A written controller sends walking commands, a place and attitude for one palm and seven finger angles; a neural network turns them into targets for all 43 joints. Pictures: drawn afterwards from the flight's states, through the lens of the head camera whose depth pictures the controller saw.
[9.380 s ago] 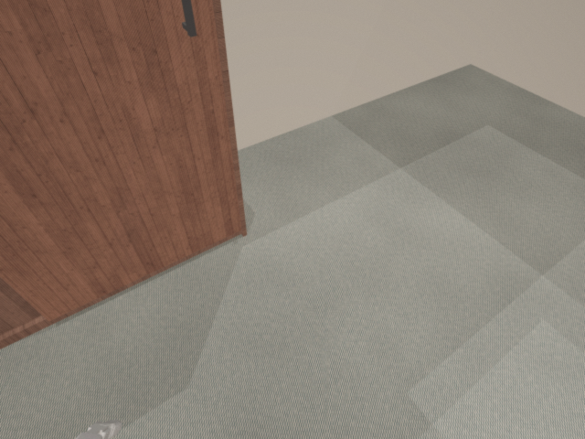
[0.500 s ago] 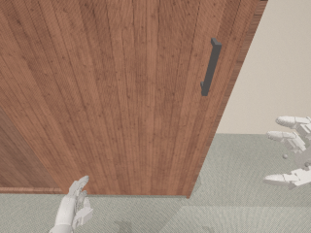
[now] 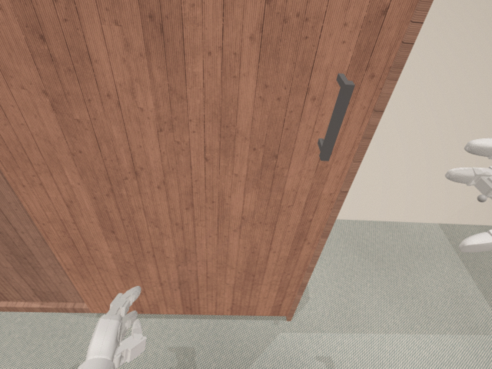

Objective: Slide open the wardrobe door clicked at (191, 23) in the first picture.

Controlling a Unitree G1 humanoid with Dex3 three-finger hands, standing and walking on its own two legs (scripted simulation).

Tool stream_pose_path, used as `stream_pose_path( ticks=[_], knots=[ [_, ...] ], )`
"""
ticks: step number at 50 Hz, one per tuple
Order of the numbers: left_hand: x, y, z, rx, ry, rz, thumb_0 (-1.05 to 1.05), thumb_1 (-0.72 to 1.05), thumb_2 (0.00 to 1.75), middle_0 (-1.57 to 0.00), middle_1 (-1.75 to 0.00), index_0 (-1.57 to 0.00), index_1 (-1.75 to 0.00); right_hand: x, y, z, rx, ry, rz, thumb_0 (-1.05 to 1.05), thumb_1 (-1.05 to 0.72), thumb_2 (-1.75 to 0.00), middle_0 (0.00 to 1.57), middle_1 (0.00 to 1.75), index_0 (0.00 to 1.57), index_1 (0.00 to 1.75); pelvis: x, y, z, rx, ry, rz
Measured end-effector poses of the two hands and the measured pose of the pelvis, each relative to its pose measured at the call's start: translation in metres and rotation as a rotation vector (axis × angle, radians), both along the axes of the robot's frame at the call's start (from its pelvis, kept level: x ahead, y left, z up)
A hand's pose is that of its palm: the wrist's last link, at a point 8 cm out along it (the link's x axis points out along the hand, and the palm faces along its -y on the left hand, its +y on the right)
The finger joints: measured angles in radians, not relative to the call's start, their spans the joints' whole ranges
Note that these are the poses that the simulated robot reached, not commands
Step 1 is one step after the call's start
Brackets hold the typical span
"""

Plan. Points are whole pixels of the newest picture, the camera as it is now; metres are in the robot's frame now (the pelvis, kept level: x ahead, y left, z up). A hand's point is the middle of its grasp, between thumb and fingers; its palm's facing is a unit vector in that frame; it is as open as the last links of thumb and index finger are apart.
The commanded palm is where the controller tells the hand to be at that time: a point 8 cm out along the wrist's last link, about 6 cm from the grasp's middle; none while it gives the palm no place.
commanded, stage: raise the hand with hooked fingers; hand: right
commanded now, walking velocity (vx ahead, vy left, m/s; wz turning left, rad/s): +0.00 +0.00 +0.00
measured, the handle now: (332, 119) +0.50 -0.14 +0.20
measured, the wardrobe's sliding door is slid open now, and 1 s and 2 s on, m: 0.00 0.00 0.00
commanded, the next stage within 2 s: move the hooked fingers beside the handle in 0.38 s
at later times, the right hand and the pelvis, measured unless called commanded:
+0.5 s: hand (463, 195) +0.29 -0.28 +0.22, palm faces +0.07 +0.99 -0.11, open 14.0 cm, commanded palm +0.26 -0.32 +0.23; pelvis +0.01 +0.00 +0.00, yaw +0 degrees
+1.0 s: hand (430, 175) +0.34 -0.26 +0.21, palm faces +0.05 +1.00 -0.07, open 14.0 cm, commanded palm +0.31 -0.30 +0.22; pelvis +0.02 +0.00 +0.00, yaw +1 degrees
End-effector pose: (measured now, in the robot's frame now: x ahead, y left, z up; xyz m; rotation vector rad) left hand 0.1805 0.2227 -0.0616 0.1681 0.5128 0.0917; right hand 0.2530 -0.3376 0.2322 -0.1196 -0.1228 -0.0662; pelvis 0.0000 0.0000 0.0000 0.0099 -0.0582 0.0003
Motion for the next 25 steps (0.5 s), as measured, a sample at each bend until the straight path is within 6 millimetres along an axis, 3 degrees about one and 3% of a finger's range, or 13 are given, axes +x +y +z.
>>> stream_pose_path(
  ticks=[8,25],
  knots=[
    [0.003,0.011,0.002,0.018,0.0,0.027,0.02,0.9,0.9,-0.2,-0.3,-0.2,-0.3,0.005,0.01,-0.019,0.022,0.033,0.009,-0.01,0.5,-0.3,0.3,1.2,0.31,1.2,0.005,0.001,-0.001,-0.003,0.006,0.009],
    [0.02,-0.001,0.001,-0.011,-0.007,0.008,0.02,0.9,0.9,-0.2,-0.3,-0.21,-0.3,0.015,0.01,-0.01,0.002,0.027,-0.003,-0.02,0.5,-0.3,0.3,1.2,0.31,1.2,0.014,0.001,-0.001,-0.007,0.013,0.006]
  ],
)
